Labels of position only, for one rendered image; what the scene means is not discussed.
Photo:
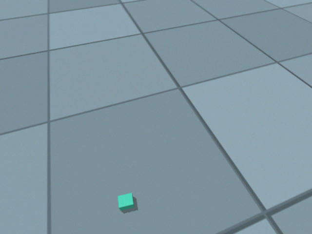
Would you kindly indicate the small box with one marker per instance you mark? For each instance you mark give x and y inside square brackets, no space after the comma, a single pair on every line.
[125,201]

